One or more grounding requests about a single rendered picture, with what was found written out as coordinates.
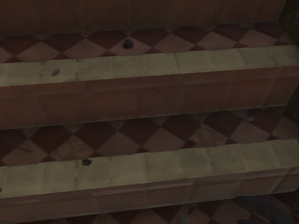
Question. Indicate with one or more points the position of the right robot hand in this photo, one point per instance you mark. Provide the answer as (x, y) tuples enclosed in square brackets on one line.
[(263, 207)]

